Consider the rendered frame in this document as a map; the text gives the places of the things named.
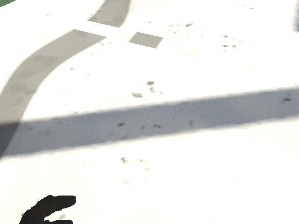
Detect left robot hand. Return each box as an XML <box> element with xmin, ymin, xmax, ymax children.
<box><xmin>19</xmin><ymin>195</ymin><xmax>77</xmax><ymax>224</ymax></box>

